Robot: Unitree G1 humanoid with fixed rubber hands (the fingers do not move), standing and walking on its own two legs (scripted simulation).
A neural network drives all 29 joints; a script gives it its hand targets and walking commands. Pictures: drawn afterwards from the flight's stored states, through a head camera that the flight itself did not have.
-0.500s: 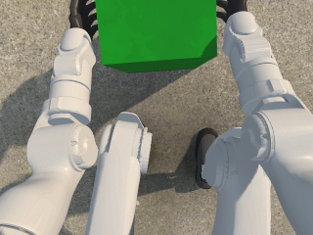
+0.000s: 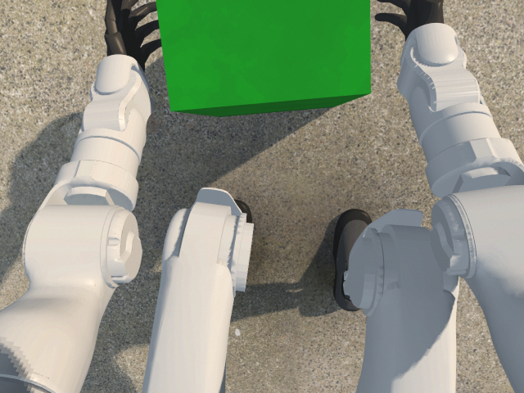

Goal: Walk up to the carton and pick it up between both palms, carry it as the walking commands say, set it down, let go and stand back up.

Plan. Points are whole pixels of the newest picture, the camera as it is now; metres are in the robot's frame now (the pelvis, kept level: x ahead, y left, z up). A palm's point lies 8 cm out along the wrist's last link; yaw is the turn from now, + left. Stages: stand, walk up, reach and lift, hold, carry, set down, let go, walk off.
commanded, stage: set down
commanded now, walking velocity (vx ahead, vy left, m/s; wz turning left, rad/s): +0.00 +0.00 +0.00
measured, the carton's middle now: (268, 47) +0.51 +0.06 -0.24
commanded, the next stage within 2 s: let go in 1.48 s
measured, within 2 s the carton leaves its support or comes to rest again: neither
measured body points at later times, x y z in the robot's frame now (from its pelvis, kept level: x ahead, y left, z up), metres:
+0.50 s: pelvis +0.00 +0.00 +0.04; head +0.34 +0.02 +0.34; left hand +0.49 +0.26 -0.10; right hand +0.56 -0.13 -0.10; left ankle +0.11 +0.12 -0.34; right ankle +0.11 -0.13 -0.34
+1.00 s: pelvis +0.02 +0.00 +0.15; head +0.33 +0.01 +0.49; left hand +0.49 +0.27 +0.05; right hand +0.56 -0.14 +0.04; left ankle +0.11 +0.12 -0.34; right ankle +0.11 -0.13 -0.34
